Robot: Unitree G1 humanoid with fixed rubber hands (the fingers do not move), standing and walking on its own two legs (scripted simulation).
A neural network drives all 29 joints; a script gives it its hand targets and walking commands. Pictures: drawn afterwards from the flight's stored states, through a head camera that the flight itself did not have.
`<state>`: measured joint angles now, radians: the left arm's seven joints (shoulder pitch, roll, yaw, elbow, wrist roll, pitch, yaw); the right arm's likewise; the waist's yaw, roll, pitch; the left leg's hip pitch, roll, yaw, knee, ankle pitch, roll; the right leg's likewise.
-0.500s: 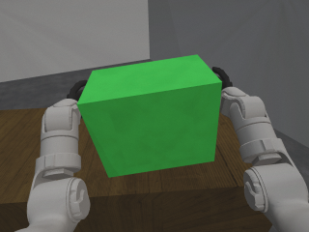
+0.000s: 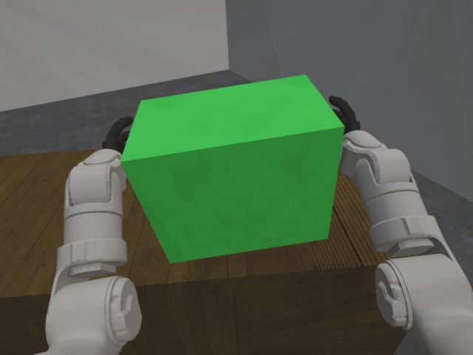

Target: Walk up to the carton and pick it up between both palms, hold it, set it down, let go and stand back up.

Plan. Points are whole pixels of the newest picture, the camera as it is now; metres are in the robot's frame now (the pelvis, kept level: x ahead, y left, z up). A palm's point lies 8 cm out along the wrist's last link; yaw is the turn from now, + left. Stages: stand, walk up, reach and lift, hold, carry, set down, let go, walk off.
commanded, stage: hold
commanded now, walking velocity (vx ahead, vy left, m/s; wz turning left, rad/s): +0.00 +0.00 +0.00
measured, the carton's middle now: (236, 171) +0.38 -0.01 +0.20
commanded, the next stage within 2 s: none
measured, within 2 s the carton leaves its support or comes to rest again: neither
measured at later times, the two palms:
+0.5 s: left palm (106, 134) +0.38 +0.19 +0.28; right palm (343, 117) +0.39 -0.19 +0.28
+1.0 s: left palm (99, 136) +0.37 +0.19 +0.28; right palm (346, 117) +0.37 -0.18 +0.29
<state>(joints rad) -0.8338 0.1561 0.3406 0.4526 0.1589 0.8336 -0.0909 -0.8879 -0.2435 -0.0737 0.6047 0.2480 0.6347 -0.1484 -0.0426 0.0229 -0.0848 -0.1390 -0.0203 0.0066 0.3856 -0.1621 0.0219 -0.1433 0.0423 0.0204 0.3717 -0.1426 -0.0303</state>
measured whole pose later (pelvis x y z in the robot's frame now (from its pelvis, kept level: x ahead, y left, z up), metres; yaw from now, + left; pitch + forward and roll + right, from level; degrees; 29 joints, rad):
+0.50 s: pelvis +0.02 +0.00 +0.00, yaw +0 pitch -3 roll +0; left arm -0.85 0.15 0.35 0.38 0.12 0.79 -0.01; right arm -0.90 -0.24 -0.07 0.64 0.29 0.49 -0.13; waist -0.04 0.01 -0.15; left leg -0.14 -0.02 0.01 0.39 -0.18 0.02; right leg -0.14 0.04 0.02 0.37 -0.17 -0.03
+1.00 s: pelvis +0.01 +0.00 +0.00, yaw +0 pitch -4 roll +0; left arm -0.85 0.16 0.35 0.35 0.17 0.84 -0.08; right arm -0.90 -0.24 -0.07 0.59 0.29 0.59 -0.15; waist -0.04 0.00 -0.16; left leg -0.14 -0.02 0.01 0.39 -0.18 0.02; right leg -0.14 0.04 0.02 0.37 -0.16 -0.03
